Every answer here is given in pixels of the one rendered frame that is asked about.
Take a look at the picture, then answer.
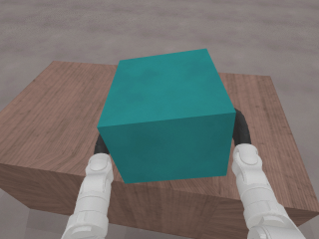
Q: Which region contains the robot right forearm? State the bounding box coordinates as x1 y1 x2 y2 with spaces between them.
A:
231 143 306 239

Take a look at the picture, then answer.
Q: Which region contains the robot left hand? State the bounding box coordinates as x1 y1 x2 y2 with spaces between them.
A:
94 134 110 155

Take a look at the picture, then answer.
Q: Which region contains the robot right hand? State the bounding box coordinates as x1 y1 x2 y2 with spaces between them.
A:
232 108 252 146

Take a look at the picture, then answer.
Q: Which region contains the robot left forearm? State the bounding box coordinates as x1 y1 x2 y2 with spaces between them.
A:
61 153 114 239

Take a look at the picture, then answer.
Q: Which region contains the carton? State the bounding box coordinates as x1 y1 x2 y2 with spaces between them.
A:
97 48 236 184

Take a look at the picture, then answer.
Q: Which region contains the pedestal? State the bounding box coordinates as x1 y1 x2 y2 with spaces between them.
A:
0 61 319 239

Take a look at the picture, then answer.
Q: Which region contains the right robot upper arm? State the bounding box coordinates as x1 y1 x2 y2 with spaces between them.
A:
247 224 305 239

